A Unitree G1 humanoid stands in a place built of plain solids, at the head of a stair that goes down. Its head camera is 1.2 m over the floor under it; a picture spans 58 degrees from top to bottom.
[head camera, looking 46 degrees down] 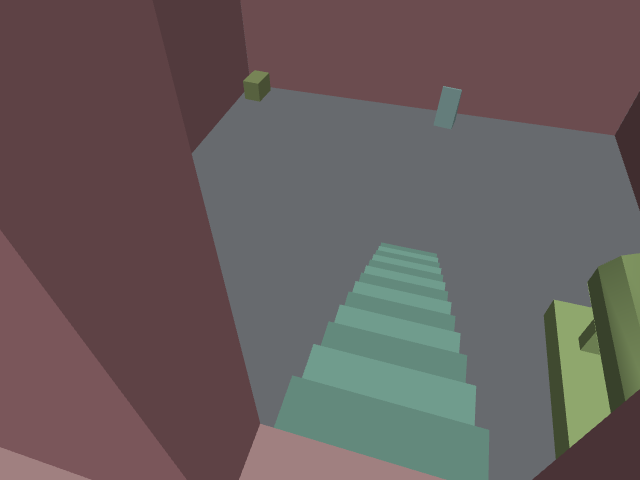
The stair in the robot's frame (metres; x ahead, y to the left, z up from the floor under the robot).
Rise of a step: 0.19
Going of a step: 0.25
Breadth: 0.65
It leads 16 degrees to the right of straight ahead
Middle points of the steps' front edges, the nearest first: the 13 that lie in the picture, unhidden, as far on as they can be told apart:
0.37 -0.15 0.00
0.60 -0.22 -0.19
0.84 -0.29 -0.38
1.08 -0.35 -0.57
1.31 -0.42 -0.76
1.55 -0.49 -0.95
1.78 -0.56 -1.15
2.02 -0.63 -1.34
2.25 -0.69 -1.53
2.49 -0.76 -1.72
2.73 -0.83 -1.92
2.96 -0.90 -2.11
3.20 -0.97 -2.30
